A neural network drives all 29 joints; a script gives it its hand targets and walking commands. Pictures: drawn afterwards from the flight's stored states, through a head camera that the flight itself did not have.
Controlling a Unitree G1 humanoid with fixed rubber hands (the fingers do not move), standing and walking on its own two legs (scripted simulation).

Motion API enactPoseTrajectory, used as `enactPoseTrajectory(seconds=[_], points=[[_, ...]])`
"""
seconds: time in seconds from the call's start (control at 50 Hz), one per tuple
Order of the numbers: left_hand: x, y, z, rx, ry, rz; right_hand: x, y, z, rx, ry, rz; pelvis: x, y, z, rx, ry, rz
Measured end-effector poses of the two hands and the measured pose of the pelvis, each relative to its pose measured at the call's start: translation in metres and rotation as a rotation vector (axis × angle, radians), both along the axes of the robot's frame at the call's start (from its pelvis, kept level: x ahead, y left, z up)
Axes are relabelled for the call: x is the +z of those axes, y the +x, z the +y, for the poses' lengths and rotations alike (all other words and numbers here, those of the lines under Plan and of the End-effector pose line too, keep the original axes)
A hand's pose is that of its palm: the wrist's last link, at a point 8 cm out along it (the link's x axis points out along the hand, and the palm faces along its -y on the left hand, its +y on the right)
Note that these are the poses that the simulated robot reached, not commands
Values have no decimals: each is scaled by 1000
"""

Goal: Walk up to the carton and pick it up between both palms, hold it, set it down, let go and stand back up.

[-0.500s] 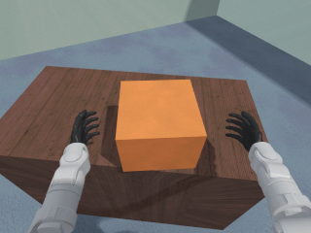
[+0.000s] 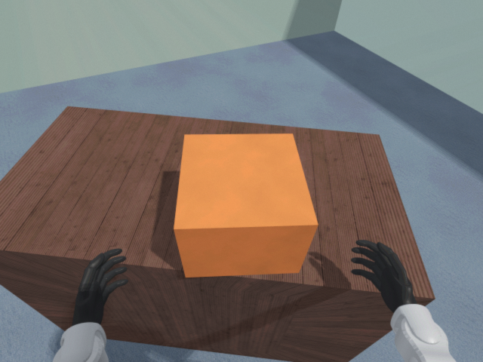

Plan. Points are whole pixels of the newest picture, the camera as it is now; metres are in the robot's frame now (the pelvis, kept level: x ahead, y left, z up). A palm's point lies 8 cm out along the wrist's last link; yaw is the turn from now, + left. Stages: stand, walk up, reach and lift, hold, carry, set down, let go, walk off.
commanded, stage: set down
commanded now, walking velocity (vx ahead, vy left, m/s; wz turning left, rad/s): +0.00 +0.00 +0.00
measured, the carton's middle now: (241, 202) +0.45 +0.04 -0.02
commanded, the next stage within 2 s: let go in 1.54 s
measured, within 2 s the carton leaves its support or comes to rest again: neither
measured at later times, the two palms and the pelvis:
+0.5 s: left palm (102, 324) +0.19 +0.25 -0.04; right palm (393, 325) +0.23 -0.23 -0.03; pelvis +0.02 +0.00 +0.00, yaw +0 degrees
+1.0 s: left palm (104, 345) +0.17 +0.24 -0.06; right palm (392, 346) +0.20 -0.22 -0.05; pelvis +0.01 +0.00 +0.00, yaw +0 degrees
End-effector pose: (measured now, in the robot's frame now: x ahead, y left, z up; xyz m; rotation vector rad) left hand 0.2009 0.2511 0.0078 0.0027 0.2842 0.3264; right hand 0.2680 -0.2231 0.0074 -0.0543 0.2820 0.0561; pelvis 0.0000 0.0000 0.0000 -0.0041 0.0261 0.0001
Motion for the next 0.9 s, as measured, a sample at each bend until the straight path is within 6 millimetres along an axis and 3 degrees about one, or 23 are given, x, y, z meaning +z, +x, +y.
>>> enactPoseTrajectory(seconds=[0.1,0.24,0.42,0.68,0.9], points=[[7,13,-4,-24,16,-26,0,-9,3,15,-8,6,-1,-7,-1,-1,2,-16],[-16,22,-12,-51,6,94,-15,-20,1,-9,-13,85,-1,-4,-3,-1,4,-13],[-46,2,-8,-33,-3,215,-39,-38,-2,-64,-31,175,0,14,-2,-7,6,13],[-44,-15,-6,-45,28,208,-31,-36,-1,-52,-53,102,1,21,-1,-7,5,-1],[-57,-29,-11,-80,12,319,-43,-56,-4,-41,-106,199,1,16,-3,-8,8,-38]])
